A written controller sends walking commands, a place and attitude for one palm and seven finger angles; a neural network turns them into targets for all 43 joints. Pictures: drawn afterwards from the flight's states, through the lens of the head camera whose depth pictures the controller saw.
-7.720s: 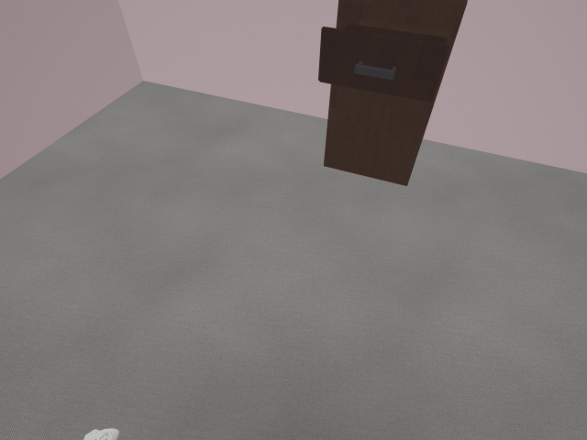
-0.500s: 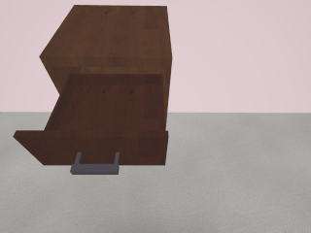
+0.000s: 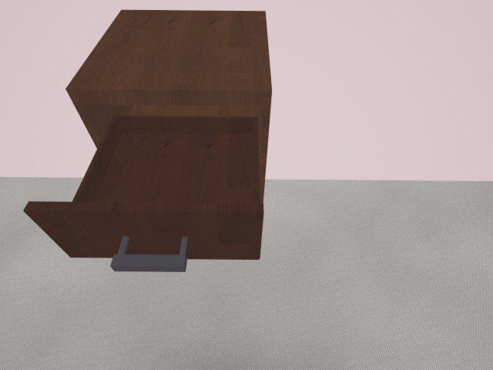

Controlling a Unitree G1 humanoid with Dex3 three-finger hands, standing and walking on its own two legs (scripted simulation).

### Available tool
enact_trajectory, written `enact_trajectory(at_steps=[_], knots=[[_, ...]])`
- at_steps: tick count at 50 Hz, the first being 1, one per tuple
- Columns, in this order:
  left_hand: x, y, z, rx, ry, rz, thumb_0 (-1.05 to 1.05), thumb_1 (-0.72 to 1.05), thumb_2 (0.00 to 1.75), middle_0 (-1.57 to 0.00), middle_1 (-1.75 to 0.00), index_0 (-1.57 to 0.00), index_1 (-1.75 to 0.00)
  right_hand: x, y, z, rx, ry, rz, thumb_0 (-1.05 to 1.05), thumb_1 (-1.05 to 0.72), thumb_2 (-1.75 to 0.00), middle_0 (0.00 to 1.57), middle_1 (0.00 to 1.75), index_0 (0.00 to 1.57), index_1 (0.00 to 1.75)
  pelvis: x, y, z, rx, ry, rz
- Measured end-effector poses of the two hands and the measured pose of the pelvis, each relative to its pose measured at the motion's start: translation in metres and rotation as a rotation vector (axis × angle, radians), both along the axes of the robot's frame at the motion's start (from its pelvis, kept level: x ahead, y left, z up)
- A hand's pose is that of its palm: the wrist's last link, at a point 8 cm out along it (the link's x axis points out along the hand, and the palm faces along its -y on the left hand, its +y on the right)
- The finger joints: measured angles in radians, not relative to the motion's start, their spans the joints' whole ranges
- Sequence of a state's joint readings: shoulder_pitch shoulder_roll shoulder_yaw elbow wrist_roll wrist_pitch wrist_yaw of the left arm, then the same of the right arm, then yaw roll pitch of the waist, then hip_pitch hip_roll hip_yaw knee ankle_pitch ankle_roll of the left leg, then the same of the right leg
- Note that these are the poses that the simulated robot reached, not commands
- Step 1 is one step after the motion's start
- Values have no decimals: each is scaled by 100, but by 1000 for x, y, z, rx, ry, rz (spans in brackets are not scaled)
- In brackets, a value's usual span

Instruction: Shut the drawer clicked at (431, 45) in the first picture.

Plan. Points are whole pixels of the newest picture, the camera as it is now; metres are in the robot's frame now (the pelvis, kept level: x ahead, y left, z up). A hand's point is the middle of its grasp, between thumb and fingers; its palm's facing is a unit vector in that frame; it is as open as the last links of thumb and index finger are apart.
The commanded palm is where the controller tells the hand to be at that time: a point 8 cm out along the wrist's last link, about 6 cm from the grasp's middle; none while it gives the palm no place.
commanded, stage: come to a stop and stand still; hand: left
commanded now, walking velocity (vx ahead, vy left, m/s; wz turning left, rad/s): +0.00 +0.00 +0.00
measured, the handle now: (152, 252) +0.32 +0.20 -0.04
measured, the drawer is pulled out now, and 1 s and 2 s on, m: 0.30 0.30 0.30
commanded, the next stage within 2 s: look again from close up in 0.52 s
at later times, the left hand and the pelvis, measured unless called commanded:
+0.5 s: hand out of the picture -0.06 +0.23 -0.17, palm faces +0.02 -0.98 -0.22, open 7.4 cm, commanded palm none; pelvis -0.03 +0.05 +0.00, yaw +1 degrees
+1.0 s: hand out of the picture -0.05 +0.18 -0.17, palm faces +0.02 -0.99 -0.15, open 7.4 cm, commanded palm none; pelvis -0.02 +0.03 +0.01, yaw +1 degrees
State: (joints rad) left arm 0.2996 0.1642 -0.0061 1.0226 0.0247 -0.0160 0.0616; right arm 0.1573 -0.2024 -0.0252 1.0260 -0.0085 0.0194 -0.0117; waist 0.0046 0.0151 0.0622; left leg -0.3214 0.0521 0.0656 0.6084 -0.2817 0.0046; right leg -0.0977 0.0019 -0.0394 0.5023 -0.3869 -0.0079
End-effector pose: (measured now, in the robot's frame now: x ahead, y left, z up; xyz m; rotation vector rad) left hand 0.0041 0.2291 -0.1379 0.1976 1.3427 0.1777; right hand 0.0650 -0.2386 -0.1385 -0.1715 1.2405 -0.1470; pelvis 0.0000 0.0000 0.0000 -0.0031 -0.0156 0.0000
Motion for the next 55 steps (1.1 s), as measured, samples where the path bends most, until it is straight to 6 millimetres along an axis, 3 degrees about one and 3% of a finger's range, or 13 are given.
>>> enact_trajectory(at_steps=[4, 12, 23, 29, 34, 41, 55], knots=[[4, 20, -6, 2, -46, -25, 0, 91, 90, -20, -30, -20, -30, -1, 11, 4, -12, -71, 4, 0, -91, -90, 20, 30, 20, 30, -7, 12, -6, -6, -12, 3], [6, 47, -4, -5, -109, -20, 0, 90, 90, -20, -30, -20, -30, -33, 44, 2, 4, -20, 41, 0, -90, -90, 20, 30, 20, 30, -27, 35, -6, -16, -17, 20], [-51, 56, 0, -23, 30, 14, 0, 90, 90, -20, -30, -20, -30, -73, 57, 5, 12, 85, 22, 0, -91, -90, 20, 30, 20, 30, -34, 48, 3, -3, 18, 27], [-84, 45, 0, -46, 129, 36, 0, 90, 90, -20, -30, -20, -30, -78, 57, 5, 15, 107, 8, 1, -91, -90, 20, 30, 20, 30, -32, 47, 5, 0, 20, 21], [-96, 32, -1, -68, 170, 50, 0, 90, 90, -20, -30, -20, -30, -75, 54, 5, 13, 110, 5, 1, -91, -90, 20, 30, 20, 30, -29, 44, 5, 2, 16, 21], [-87, 14, -4, -92, 156, 51, 0, 90, 90, -20, -30, -20, -30, -69, 48, 6, 8, 105, 2, 1, -92, -90, 20, 30, 20, 30, -24, 37, 6, 3, 9, 20], [-39, -1, -5, -91, 62, 16, 0, 90, 90, -20, -30, -20, -30, -72, 37, 4, 15, 120, -20, 1, -92, -90, 20, 30, 20, 30, -16, 23, 7, 8, 2, 16]])
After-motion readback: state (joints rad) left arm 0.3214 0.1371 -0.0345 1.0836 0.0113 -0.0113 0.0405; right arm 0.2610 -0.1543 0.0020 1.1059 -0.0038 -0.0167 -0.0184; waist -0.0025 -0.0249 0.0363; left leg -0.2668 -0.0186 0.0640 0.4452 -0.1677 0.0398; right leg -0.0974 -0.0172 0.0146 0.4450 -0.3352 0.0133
